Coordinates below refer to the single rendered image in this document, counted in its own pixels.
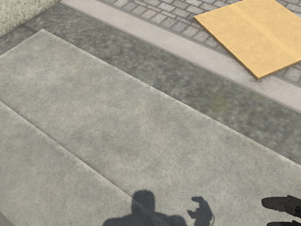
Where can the right robot hand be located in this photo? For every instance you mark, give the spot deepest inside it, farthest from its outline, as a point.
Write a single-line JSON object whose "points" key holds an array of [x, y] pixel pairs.
{"points": [[290, 204]]}

